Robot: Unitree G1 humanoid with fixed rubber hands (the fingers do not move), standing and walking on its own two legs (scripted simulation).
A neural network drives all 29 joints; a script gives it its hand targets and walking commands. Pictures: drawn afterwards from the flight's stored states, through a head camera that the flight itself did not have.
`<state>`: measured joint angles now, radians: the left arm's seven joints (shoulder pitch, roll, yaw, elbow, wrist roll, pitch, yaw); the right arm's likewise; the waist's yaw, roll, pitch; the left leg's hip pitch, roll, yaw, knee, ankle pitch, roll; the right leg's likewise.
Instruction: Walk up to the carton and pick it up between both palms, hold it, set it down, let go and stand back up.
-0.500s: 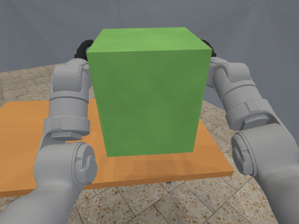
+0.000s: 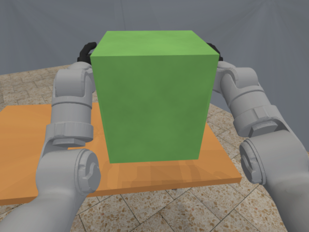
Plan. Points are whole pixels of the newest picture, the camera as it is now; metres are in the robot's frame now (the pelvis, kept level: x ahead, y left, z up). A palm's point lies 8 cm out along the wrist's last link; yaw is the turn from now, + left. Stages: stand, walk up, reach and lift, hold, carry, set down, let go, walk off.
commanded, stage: hold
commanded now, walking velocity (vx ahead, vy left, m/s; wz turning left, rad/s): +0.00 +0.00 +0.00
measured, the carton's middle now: (152, 94) +0.36 +0.00 +0.27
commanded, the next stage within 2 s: none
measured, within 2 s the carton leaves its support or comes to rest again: neither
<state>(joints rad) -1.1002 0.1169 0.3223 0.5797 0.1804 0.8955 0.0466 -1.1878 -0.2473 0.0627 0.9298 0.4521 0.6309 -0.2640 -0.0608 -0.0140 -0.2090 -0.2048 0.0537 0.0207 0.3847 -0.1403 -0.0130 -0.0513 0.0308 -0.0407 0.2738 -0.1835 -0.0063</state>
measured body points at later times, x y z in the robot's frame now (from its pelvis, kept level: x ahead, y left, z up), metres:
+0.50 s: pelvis +0.00 +0.00 +0.00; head -0.09 +0.02 +0.44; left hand +0.39 +0.15 +0.33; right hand +0.39 -0.16 +0.32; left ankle +0.04 +0.12 -0.75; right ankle -0.02 -0.11 -0.75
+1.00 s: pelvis +0.00 +0.00 +0.00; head -0.09 +0.02 +0.44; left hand +0.39 +0.15 +0.33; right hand +0.39 -0.15 +0.33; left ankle +0.04 +0.12 -0.75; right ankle -0.02 -0.11 -0.75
